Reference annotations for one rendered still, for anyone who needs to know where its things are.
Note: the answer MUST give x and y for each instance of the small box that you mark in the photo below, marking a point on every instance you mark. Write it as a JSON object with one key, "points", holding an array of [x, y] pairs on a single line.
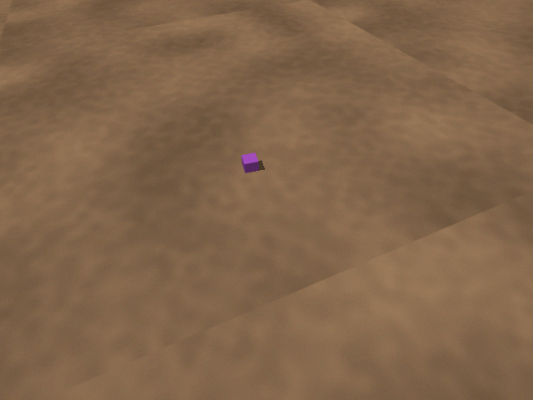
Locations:
{"points": [[250, 162]]}

